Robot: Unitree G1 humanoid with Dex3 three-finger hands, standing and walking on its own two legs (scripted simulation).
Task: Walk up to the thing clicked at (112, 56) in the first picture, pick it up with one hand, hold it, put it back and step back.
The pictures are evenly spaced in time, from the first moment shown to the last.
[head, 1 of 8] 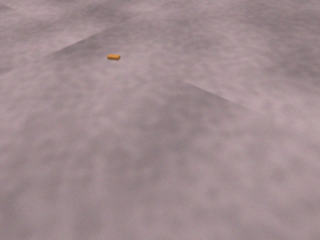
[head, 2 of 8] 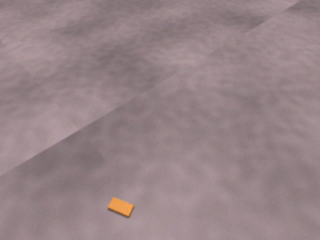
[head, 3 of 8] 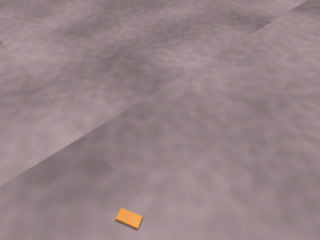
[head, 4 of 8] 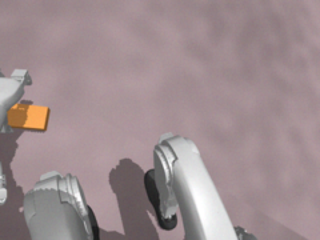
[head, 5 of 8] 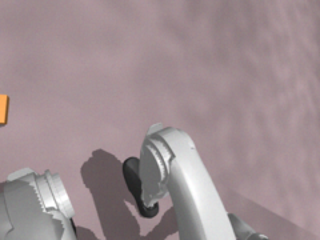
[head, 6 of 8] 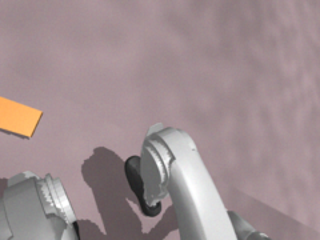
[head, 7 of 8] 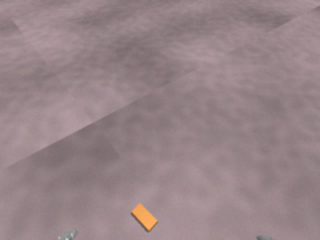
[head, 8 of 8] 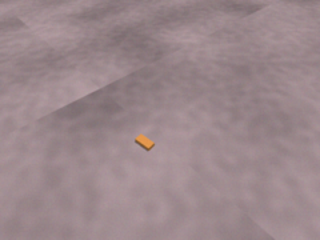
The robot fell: no
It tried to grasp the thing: yes
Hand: left
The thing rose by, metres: 0.00
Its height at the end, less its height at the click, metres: +0.00
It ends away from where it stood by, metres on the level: 0.09
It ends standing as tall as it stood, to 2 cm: yes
